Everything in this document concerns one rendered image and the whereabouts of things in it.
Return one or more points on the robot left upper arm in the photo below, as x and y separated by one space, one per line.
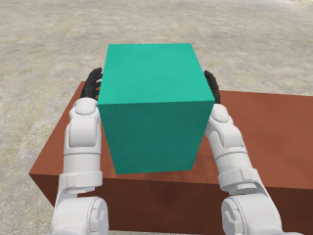
81 216

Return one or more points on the carton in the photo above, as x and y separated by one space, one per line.
154 103

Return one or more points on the left robot forearm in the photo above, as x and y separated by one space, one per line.
82 150

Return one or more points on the robot right hand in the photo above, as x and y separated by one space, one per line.
211 80

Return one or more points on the pedestal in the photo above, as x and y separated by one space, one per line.
277 130

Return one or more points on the robot left hand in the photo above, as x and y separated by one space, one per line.
90 86

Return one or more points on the robot right upper arm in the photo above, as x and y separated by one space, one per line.
251 214

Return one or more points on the right robot forearm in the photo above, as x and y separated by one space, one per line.
236 174

